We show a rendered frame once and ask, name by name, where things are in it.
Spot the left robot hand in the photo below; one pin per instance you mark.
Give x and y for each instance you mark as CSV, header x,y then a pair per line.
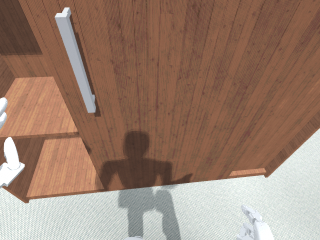
x,y
10,170

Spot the wardrobe door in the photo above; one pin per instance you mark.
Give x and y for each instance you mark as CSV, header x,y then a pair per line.
x,y
182,87
296,109

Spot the handle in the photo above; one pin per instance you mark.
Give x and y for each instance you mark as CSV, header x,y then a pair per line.
x,y
70,43

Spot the right robot hand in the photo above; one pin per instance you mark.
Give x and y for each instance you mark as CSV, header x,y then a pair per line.
x,y
260,229

